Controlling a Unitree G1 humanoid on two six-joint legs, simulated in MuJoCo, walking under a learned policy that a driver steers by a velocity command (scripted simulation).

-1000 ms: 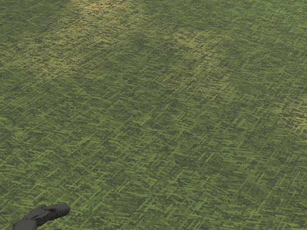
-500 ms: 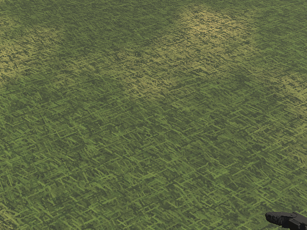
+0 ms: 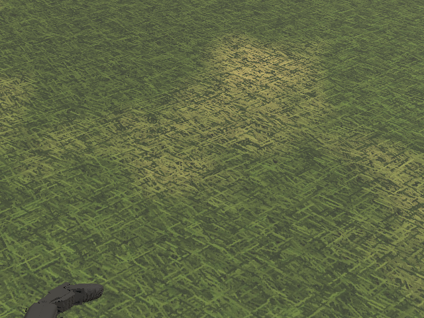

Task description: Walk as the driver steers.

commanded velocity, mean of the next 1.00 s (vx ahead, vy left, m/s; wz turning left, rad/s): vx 0.50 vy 0.00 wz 0.57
